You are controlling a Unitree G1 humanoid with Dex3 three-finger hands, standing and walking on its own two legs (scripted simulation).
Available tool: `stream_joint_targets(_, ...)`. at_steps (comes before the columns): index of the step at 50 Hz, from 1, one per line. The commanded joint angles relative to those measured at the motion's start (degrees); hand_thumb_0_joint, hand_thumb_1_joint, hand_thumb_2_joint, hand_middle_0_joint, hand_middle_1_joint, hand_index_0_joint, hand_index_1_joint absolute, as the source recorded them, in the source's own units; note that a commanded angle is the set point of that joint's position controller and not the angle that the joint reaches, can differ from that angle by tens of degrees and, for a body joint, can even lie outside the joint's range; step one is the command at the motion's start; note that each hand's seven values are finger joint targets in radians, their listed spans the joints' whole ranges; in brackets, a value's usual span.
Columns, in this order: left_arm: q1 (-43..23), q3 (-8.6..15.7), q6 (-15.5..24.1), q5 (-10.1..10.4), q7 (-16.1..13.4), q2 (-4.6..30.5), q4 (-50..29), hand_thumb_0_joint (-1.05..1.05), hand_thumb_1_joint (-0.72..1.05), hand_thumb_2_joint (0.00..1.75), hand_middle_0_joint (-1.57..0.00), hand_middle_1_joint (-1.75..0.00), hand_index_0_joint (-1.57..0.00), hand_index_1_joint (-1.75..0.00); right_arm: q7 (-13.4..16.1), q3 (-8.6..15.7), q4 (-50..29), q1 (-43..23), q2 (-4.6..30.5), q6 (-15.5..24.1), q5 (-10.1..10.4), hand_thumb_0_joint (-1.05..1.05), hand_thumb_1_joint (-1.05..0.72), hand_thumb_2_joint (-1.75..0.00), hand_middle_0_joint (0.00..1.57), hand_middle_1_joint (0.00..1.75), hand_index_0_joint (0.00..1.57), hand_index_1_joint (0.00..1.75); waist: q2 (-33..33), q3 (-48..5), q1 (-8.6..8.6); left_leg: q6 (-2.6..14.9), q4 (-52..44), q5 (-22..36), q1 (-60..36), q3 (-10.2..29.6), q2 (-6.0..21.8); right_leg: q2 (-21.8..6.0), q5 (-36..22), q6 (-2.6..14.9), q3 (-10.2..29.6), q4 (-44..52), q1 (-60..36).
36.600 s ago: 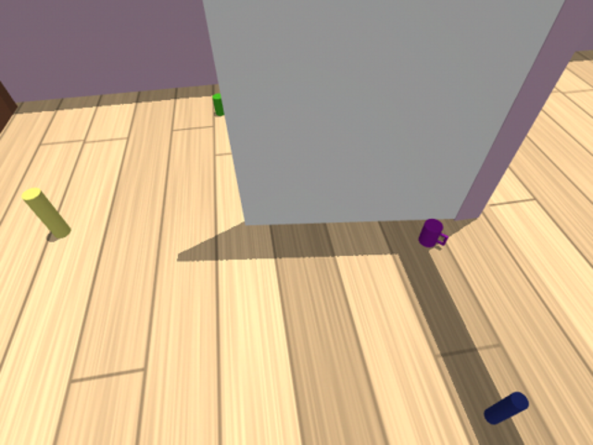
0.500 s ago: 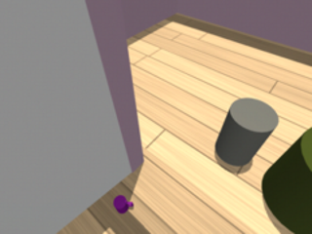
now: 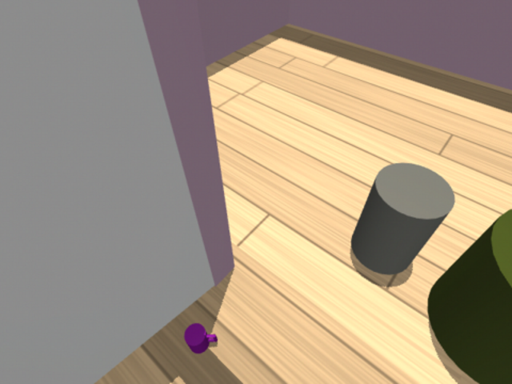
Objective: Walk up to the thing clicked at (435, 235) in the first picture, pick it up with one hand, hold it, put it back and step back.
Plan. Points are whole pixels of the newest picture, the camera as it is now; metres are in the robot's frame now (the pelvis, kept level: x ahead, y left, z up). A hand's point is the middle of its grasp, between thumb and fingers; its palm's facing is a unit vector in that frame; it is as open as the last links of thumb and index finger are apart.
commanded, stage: stand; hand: left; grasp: from above
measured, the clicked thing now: (201, 338) +0.38 +0.24 -0.73
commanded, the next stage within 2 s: step back in 0.30 s
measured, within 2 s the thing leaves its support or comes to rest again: neither
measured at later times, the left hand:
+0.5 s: hand out of the picture +0.07 +0.28 -0.17, palm faces -0.01 -0.93 -0.37, open 7.4 cm
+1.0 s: hand out of the picture -0.06 +0.27 -0.18, palm faces -0.10 -0.91 -0.39, open 7.4 cm
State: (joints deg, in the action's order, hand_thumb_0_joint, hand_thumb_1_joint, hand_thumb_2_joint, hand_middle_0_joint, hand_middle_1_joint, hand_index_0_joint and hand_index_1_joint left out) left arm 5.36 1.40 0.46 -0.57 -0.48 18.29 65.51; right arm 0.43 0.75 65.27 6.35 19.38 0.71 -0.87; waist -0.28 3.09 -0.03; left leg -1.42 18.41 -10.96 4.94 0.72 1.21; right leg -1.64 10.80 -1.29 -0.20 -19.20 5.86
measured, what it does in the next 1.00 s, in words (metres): walks backwards: right foot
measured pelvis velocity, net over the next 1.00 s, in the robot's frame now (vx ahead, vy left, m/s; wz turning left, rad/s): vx -0.16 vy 0.01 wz -0.08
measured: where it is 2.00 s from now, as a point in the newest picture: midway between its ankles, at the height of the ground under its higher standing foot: outside the picture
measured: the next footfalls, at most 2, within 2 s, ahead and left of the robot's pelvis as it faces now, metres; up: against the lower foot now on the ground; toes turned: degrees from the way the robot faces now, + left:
right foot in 0.96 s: -0.14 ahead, -0.10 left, +0.00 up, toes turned -2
left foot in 1.30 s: -0.22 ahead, +0.13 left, +0.00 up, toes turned -3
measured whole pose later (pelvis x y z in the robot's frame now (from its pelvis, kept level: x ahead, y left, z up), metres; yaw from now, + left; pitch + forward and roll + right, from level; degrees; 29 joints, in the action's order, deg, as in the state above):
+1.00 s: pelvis -0.16 +0.01 -0.03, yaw -5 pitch -3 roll -1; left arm 10.2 4.6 -2.5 -1.9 0.4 20.5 51.6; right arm 0.5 2.9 50.0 5.7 22.6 -2.7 -1.0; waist -2.2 10.8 -0.4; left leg 0.0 42.0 -18.5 27.1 1.6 1.7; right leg 2.7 22.5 1.3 1.6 -38.5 13.5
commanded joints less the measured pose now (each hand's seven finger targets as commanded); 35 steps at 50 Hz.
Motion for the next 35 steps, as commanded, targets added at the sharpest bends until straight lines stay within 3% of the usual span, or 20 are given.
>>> stream_joint_targets(1, -2.1, 1.9, 1.0, -0.1, -0.5, 12.2, -3.6, 0.0, 0.9, 0.9, -0.2, -0.3, -0.2, -0.3, 0.5, 2.0, -2.9, -1.6, 11.4, 1.1, -0.1, 0.0, -0.9, -0.9, 0.2, 0.3, 0.2, 0.3, 0.1, -4.4, 0.12, 2.01, -2.6, 9.1, 0.2, 3.4, 6.1, -5.4, -8.1, 2.16, 4.2, 2.9, -0.7)
stream_joint_targets(14, -1.1, 1.5, 1.3, -0.1, -0.4, 12.5, -3.6, 0.0, 0.9, 0.9, -0.2, -0.3, -0.2, -0.3, 0.2, 2.2, -2.9, -1.6, 11.6, 0.9, 0.0, 0.0, -0.9, -0.9, 0.2, 0.3, 0.2, 0.3, 1.0, -3.6, 0.01, 2.28, -2.9, 5.3, 0.8, 3.7, 6.0, -5.4, -4.8, 2.27, 4.6, 3.7, 0.4)
stream_joint_targets(15, -1.1, 3.9, 0.8, 0.9, -0.5, 17.2, -5.5, 0.0, 0.9, 0.9, -0.2, -0.3, -0.2, -0.3, -0.1, 3.3, -4.7, -3.6, 15.0, -0.1, 0.4, 0.0, -0.9, -0.9, 0.2, 0.3, 0.2, 0.3, 1.6, 1.0, 0.05, 3.76, 3.8, 16.2, 3.6, 4.2, 5.1, -5.2, -19.1, 2.92, 6.2, -1.1, 4.4)
stream_joint_targets(17, 0.0, 4.1, 0.5, 1.3, -0.9, 16.9, -7.0, 0.0, 0.9, 0.9, -0.2, -0.3, -0.2, -0.3, -0.1, 3.3, -6.1, -2.1, 13.6, -0.7, 1.3, 0.0, -0.9, -0.9, 0.2, 0.3, 0.2, 0.3, 1.7, -3.4, -0.28, 4.03, 8.6, 19.6, 3.1, 2.6, 4.3, -6.1, -25.4, 4.72, 5.8, -3.8, 2.2)
stream_joint_targets(19, -1.1, 4.6, 0.0, 1.2, -1.0, 17.2, -9.1, 0.0, 0.9, 0.9, -0.2, -0.3, -0.2, -0.3, -0.1, 3.8, -7.4, -0.9, 13.2, -1.4, 1.3, 0.0, -0.9, -0.9, 0.2, 0.3, 0.2, 0.3, 4.0, -6.6, -0.78, 4.13, 14.0, 16.2, 4.1, 1.2, 2.0, -7.8, -24.8, 7.44, 7.8, -4.5, 2.7)
stream_joint_targets(21, -2.7, 4.7, -0.5, 0.8, -0.9, 17.9, -11.4, 0.0, 0.9, 0.9, -0.2, -0.3, -0.2, -0.3, -0.2, 4.1, -8.4, 0.2, 13.1, -2.0, 1.1, 0.0, -0.9, -0.9, 0.2, 0.3, 0.2, 0.3, 6.0, -8.2, -1.09, 3.94, 18.3, 9.7, 4.5, 0.3, -0.1, -11.1, -23.1, 10.16, 10.9, -4.1, 4.9)
stream_joint_targets(22, -3.6, 4.8, -0.9, 0.5, -1.0, 18.4, -12.4, 0.0, 0.9, 0.9, -0.2, -0.3, -0.2, -0.3, -0.3, 4.4, -9.0, 0.6, 12.9, -2.4, 1.0, 0.0, -0.9, -0.9, 0.2, 0.3, 0.2, 0.3, 7.6, -8.1, -1.11, 3.89, 21.7, 3.6, 4.1, 0.0, -1.3, -12.6, -21.8, 11.43, 12.0, -4.0, 7.6)
stream_joint_targets(24, -6.3, 5.0, -1.4, -0.3, -1.0, 19.2, -14.8, 0.0, 0.9, 0.9, -0.2, -0.3, -0.2, -0.3, -0.8, 4.8, -9.9, 3.2, 12.5, -3.0, 0.7, 0.0, -0.9, -0.9, 0.2, 0.3, 0.2, 0.3, 11.0, -7.4, -2.2, 4.64, 26.2, -6.3, 4.0, 0.8, -2.4, -14.8, -18.2, 13.13, 12.6, -5.1, 12.6)
stream_joint_targets(25, -7.6, 5.0, -1.6, -0.6, -0.9, 19.1, -15.8, 0.0, 0.9, 0.9, -0.2, -0.3, -0.2, -0.3, -0.9, 5.2, -10.2, 5.0, 12.5, -3.0, 0.6, 0.0, -0.9, -0.9, 0.2, 0.3, 0.2, 0.3, 11.5, -7.4, -3.03, 5.16, 26.3, -6.8, 3.5, 1.5, -2.0, -14.5, -16.3, 12.97, 11.8, -7.0, 14.3)
stream_joint_targets(26, -8.3, 4.8, -1.9, -0.5, -0.9, 18.4, -16.6, 0.0, 0.9, 0.9, -0.2, -0.3, -0.2, -0.3, -1.0, 5.4, -10.2, 6.4, 12.9, -2.9, 0.5, 0.0, -0.9, -0.9, 0.2, 0.3, 0.2, 0.3, 10.3, -6.8, -3.63, 5.87, 24.4, -2.3, 3.5, 2.2, -1.0, -12.8, -13.0, 11.79, 10.6, -10.3, 15.8)
stream_joint_targets(27, -7.7, 4.5, -2.2, -0.2, -0.8, 17.1, -17.3, 0.0, 0.9, 0.9, -0.2, -0.3, -0.2, -0.3, -1.0, 5.8, -11.0, 6.2, 14.6, -2.6, 0.4, 0.0, -0.9, -0.9, 0.2, 0.3, 0.2, 0.3, 4.3, -5.7, -3.52, 7.62, 17.6, 7.9, 5.5, 6.3, 3.1, -7.5, -8.5, 9.05, 7.1, -17.7, 15.5)
stream_joint_targets(28, -5.8, 3.8, -2.7, 0.4, -1.1, 14.0, -17.6, 0.0, 0.9, 0.9, -0.2, -0.3, -0.2, -0.3, -0.9, 6.4, -12.0, 5.0, 17.9, -2.0, -0.3, 0.0, -0.9, -0.9, 0.2, 0.3, 0.2, 0.3, -6.1, -4.6, -2.82, 10.13, 5.8, 20.7, 6.2, 16.5, 11.5, 2.7, 3.3, 4.53, 3.3, -28.1, 18.2)
stream_joint_targets(29, -4.6, 4.1, -3.1, 0.1, -1.7, 12.9, -17.6, 0.0, 0.9, 0.9, -0.2, -0.3, -0.2, -0.3, -0.8, 7.0, -12.9, 3.6, 21.2, -1.5, -0.7, 0.0, -0.9, -0.9, 0.2, 0.3, 0.2, 0.3, -12.8, -5.2, -2.34, 14.14, 1.5, 26.2, 6.9, 25.8, 17.9, 8.0, 24.3, 3.83, 6.9, -38.7, 19.9)
stream_joint_targets(30, -3.4, 4.5, -3.4, -0.2, -2.1, 14.0, -16.8, 0.0, 0.9, 0.9, -0.2, -0.3, -0.2, -0.3, -0.5, 7.6, -13.7, 3.7, 22.3, -1.3, -1.1, 0.0, -0.9, -0.9, 0.2, 0.3, 0.2, 0.3, -11.6, -6.5, -2.61, 16.11, 0.7, 23.4, 9.2, 29.2, 19.7, 8.8, 27.0, 3.76, 11.9, -46.3, 18.7)
stream_joint_targets(31, -2.3, 4.5, -3.7, -0.1, -2.2, 14.9, -16.3, 0.0, 0.9, 0.9, -0.2, -0.3, -0.2, -0.3, -0.1, 7.3, -15.0, 1.1, 20.8, -1.2, -1.1, 0.0, -0.9, -0.9, 0.2, 0.3, 0.2, 0.3, -8.5, -5.6, -1.59, 16.05, 1.6, 22.2, 9.9, 24.8, 18.7, 8.0, 25.1, 4.03, 13.4, -50.9, 19.8)
stream_joint_targets(32, 0.2, 4.3, -3.7, 0.5, -2.1, 15.0, -15.6, 0.0, 0.9, 0.9, -0.2, -0.3, -0.2, -0.3, 0.3, 6.7, -15.8, -2.1, 18.8, -1.2, -1.2, 0.0, -0.9, -0.9, 0.2, 0.3, 0.2, 0.3, -6.5, -5.0, 0.44, 14.3, 3.8, 21.6, 8.3, 18.7, 15.3, 7.8, 22.0, 3.75, 13.5, -53.0, 22.0)
stream_joint_targets(33, 2.4, 4.3, -3.6, 0.8, -1.8, 14.8, -15.2, 0.0, 0.9, 0.9, -0.2, -0.3, -0.2, -0.3, 0.6, 6.4, -16.9, -3.5, 17.5, -1.0, -1.2, 0.0, -0.9, -0.9, 0.2, 0.3, 0.2, 0.3, -7.4, -4.8, 1.61, 13.09, 5.1, 21.3, 7.5, 15.4, 13.2, 7.7, 19.5, 3.33, 12.9, -53.9, 22.6)
stream_joint_targets(35, 4.2, 5.0, -3.4, 0.3, -1.5, 15.5, -15.4, 0.0, 0.9, 0.9, -0.2, -0.3, -0.2, -0.3, 0.8, 6.3, -18.1, -1.8, 16.4, -0.7, -0.9, 0.0, -0.9, -0.9, 0.2, 0.3, 0.2, 0.3, -7.6, -6.0, 1.24, 14.0, 6.1, 19.9, 5.1, 14.7, 13.1, 6.9, 17.9, 1.75, 11.2, -53.7, 21.6)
